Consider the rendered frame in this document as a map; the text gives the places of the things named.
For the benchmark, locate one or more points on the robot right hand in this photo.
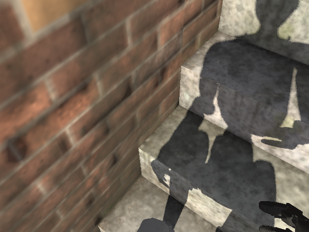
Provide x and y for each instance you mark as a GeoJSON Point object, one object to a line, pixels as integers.
{"type": "Point", "coordinates": [288, 213]}

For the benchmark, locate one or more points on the left robot thigh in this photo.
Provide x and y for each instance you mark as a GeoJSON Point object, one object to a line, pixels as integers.
{"type": "Point", "coordinates": [154, 225]}

